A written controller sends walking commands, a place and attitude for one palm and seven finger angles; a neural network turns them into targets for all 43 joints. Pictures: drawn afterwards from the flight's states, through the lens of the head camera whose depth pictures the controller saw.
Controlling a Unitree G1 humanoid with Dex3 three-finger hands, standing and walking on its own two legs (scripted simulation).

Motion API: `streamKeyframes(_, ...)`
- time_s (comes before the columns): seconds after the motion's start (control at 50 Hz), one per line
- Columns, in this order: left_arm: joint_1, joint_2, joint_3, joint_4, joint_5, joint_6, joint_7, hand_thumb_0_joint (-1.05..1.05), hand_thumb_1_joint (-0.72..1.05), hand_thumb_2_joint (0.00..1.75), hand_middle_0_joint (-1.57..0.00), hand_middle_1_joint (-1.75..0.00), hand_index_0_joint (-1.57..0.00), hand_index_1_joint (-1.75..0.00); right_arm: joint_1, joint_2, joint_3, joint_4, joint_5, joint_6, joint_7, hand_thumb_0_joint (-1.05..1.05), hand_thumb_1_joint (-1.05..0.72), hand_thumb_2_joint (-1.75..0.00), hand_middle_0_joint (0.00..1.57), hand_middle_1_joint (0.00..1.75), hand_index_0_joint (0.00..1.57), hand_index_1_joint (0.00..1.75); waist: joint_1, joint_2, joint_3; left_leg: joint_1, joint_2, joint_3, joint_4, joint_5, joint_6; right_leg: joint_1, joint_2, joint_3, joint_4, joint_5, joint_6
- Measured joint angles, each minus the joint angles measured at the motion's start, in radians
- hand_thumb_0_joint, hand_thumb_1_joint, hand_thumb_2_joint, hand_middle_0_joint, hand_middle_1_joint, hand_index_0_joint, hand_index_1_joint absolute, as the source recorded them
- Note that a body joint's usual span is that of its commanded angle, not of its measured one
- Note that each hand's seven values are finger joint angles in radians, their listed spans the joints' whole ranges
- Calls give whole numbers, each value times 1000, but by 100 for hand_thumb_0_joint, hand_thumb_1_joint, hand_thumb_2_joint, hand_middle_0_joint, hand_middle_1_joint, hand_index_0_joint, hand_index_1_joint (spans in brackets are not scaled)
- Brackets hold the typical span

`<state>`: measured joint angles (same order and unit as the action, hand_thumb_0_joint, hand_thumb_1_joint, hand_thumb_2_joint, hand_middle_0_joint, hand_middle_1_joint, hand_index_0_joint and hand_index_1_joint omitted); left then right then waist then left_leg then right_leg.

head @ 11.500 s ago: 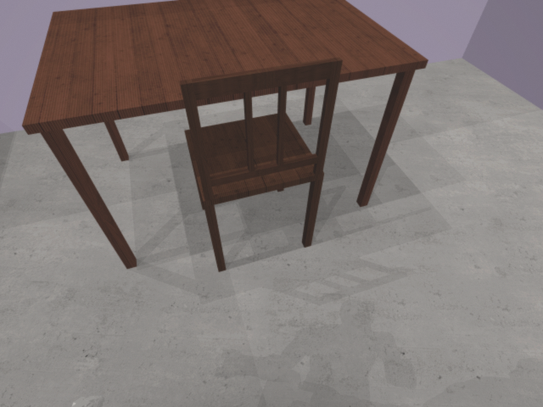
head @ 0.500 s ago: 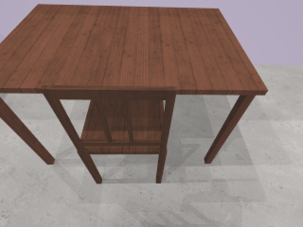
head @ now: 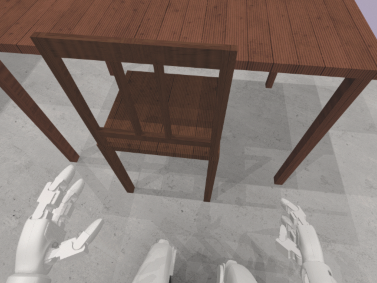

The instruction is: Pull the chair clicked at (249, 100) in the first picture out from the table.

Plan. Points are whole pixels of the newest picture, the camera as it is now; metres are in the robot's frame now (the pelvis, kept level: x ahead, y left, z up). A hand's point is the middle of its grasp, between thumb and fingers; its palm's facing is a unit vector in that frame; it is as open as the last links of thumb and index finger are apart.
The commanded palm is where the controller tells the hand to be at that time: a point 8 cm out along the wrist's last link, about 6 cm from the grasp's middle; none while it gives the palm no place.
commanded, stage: raise the hand toward the chair's back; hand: left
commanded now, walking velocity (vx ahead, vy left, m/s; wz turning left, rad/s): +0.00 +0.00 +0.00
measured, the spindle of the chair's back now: (128, 103) +0.52 +0.23 +0.02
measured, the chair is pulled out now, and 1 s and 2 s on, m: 0.00 0.00 0.00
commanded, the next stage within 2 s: aim the fingers beside a spindle in 1.50 s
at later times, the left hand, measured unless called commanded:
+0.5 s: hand (80, 210) +0.23 +0.23 +0.06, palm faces +0.01 -1.00 -0.05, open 15.1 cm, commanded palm +0.20 +0.28 +0.07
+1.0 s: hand (64, 193) +0.25 +0.26 +0.08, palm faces +0.02 -1.00 -0.06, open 16.9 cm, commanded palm +0.22 +0.30 +0.08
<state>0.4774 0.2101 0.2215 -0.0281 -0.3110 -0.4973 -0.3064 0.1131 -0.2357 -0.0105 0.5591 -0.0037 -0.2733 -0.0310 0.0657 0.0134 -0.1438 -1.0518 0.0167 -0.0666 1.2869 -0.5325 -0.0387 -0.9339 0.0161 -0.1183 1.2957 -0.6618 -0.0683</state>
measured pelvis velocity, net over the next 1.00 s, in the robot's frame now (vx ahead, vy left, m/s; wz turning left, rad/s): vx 0.00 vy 0.05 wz -0.02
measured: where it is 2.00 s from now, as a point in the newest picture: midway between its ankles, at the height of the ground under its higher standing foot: outside the picture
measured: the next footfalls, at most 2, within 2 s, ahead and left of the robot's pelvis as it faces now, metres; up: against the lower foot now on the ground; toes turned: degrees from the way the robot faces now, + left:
none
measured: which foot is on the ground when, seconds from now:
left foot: down 0.00-1.00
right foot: down 0.00-1.00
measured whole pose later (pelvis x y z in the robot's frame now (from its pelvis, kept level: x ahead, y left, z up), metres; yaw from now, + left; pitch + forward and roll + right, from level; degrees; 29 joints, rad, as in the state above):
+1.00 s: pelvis +0.00 +0.05 +0.03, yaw -1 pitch +16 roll -4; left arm 0.29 0.27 0.22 -0.01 -0.28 -0.34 -0.25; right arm 0.19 -0.24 0.04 0.58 -0.01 -0.26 -0.05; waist 0.01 0.04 -0.13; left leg -0.98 0.01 -0.04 1.18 -0.48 0.03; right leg -0.84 0.01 -0.09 1.13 -0.56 -0.01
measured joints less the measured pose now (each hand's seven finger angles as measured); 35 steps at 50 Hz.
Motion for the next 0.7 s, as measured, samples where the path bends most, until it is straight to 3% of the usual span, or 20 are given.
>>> streamKeyframes(0.04, -56, 4, 7, 14, -16, 10, -50, 1, 35, 67, -15, -21, -14, -21, 1, 8, 17, 30, 6, -4, -11, 1, -90, -89, 20, 30, 20, 30, 3, 8, 7, -22, 2, -7, 6, 6, -2, -20, 2, -6, 4, 5, -2)
streamKeyframes(0.1, -125, 14, 8, 35, -23, 82, -94, 1, 28, 64, -14, -20, -13, -20, 19, 22, 25, 62, 14, 3, -25, 1, -90, -89, 20, 30, 21, 30, -8, 17, 17, -29, 3, -3, -1, 15, -6, -31, 3, -2, 2, 14, -1)
streamKeyframes(0.16, -148, 19, 17, 48, -18, 151, -83, 1, 21, 61, -13, -19, -13, -19, 48, 31, 16, 80, 19, 17, -33, 2, -90, -89, 20, 30, 21, 30, -31, 21, 21, -10, 5, 15, -25, 24, -1, -22, 3, 16, -16, 27, 7)
streamKeyframes(0.2, -146, 15, 26, 50, -16, 167, -57, 1, 16, 59, -13, -18, -12, -18, 71, 29, 5, 86, 19, 19, -36, 2, -90, -89, 20, 30, 21, 30, -46, 21, 21, 6, 6, 29, -46, 31, 4, -12, 3, 30, -34, 38, 12)
streamKeyframes(0.3, -122, 6, 39, 46, -14, 117, 2, 0, 5, 54, -12, -16, -11, -16, 116, -1, -20, 91, 15, 15, -35, 2, -90, -89, 20, 30, 21, 30, -69, 13, 15, 26, 8, 54, -78, 45, 21, -1, 2, 55, -65, 60, 25)
streamKeyframes(0.42, -98, 13, 0, 27, -1, 67, 41, 0, -9, 48, -10, -14, -10, -14, 120, -38, -32, 75, 13, 4, -35, 2, -90, -89, 20, 30, 20, 30, -77, 10, 17, 12, 6, 58, -67, 46, 42, -7, 1, 59, -72, 72, 39)
streamKeyframes(0.56, -98, 26, -31, -17, 28, 75, 101, 0, -25, 41, -9, -12, -8, -12, 82, -23, -8, 43, 4, -1, -29, 2, -90, -90, 20, 30, 20, 30, -73, 11, 19, 9, 3, 46, -58, 46, 58, 10, 0, 47, -93, 84, 52)
streamKeyframes(0.7, -117, 36, -39, -30, 43, 112, 109, -1, -41, 34, -7, -9, -7, -9, 52, 9, 37, 13, -2, 7, -18, 2, -90, -89, 20, 30, 21, 30, -60, 19, 17, 36, -4, 33, -78, 52, 67, 51, -4, 34, -133, 97, 62)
